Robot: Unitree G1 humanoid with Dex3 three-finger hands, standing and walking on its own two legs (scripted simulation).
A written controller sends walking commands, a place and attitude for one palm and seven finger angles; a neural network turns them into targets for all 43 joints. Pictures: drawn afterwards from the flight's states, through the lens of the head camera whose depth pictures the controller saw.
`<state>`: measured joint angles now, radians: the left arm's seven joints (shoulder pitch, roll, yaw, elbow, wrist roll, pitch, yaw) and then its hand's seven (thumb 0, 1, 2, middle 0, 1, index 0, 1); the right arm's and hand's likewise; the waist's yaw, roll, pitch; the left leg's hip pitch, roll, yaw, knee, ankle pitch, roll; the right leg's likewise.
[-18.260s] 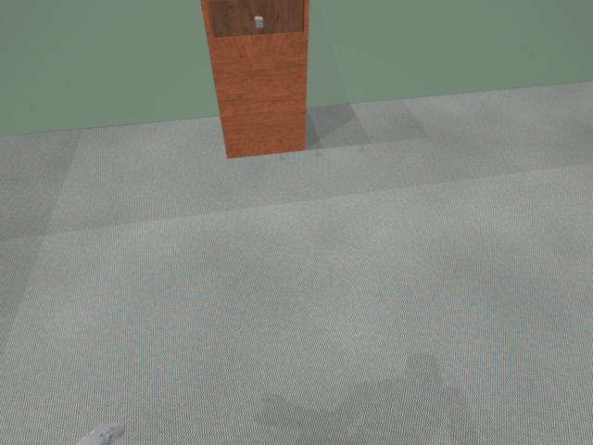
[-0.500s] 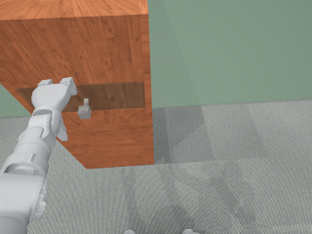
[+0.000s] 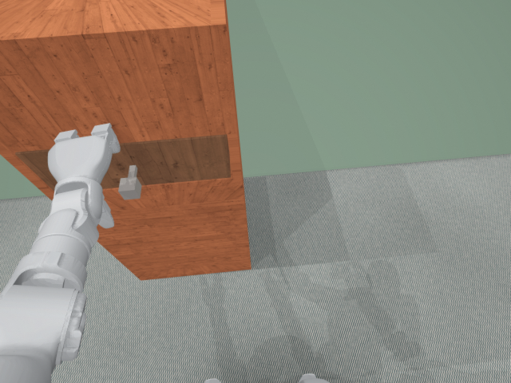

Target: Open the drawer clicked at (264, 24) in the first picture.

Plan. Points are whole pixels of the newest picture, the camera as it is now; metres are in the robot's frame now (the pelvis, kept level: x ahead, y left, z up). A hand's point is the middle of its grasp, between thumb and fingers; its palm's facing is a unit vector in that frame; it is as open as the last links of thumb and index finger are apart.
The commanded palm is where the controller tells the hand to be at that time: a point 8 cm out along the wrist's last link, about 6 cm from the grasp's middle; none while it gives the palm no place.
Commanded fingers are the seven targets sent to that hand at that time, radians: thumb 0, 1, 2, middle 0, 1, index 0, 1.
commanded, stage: move the hooked fingers above the handle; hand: left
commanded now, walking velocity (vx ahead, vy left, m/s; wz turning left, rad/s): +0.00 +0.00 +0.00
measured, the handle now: (131, 181) +0.50 +0.24 -0.04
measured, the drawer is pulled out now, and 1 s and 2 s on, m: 0.00 0.00 0.00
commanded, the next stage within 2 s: lower the fingers behind the handle in 2.00 s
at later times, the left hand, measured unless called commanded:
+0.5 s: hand (126, 173) +0.47 +0.22 +0.03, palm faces +0.13 -0.01 -0.99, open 13.4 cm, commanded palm +0.44 +0.27 +0.08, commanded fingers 0.00 -0.50 0.30 -0.30 -1.20 -0.30 -1.20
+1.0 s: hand (122, 189) +0.45 +0.23 +0.00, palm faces -0.01 -0.11 -0.99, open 13.8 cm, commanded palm +0.45 +0.26 +0.07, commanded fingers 0.00 -0.50 0.30 -0.30 -1.20 -0.30 -1.20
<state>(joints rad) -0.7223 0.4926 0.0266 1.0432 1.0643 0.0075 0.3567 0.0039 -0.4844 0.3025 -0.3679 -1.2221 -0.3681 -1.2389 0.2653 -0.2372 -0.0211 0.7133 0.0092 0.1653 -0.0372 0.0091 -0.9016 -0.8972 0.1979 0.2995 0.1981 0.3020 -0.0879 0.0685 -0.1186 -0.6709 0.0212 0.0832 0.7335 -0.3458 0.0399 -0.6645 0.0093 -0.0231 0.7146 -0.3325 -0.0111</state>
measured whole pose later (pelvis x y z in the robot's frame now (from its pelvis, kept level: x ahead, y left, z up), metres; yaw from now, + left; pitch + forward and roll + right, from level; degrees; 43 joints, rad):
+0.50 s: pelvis -0.01 +0.01 -0.01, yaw +1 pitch +19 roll -1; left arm -0.74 0.45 -0.06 0.94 1.12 -0.10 0.49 0.00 -0.48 0.30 -0.46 -1.29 -0.37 -1.28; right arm 0.25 -0.27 -0.03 0.73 -0.01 0.16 -0.03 0.01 -0.90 -0.90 0.20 0.30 0.20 0.30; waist -0.09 0.06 -0.12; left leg -0.80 0.02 0.07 0.84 -0.38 0.05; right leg -0.78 0.00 -0.04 0.80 -0.36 0.00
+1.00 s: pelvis -0.01 +0.01 -0.02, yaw +2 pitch +20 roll -3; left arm -0.72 0.51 -0.06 0.86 1.07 -0.31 0.30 0.00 -0.49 0.30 -0.33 -1.20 -0.33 -1.20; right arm 0.36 -0.30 -0.09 0.75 -0.03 0.09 -0.06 0.01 -0.90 -0.90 0.20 0.30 0.20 0.30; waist -0.09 0.04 -0.13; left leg -0.85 0.01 0.03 0.90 -0.40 0.05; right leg -0.80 -0.01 -0.08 0.84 -0.38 0.00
